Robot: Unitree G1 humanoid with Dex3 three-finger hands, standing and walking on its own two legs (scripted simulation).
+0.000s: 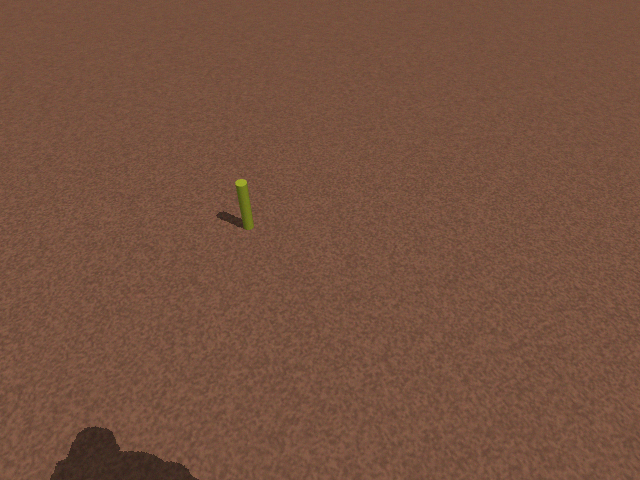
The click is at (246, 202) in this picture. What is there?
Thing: slim round
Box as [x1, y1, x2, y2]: [235, 179, 253, 229]
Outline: 239,179 235,182 243,226 245,229 250,229 253,227 247,185 244,179
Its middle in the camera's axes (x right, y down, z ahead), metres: -0.31 -0.14 +1.64
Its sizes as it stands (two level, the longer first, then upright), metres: 0.045 0.045 0.244
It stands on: the floor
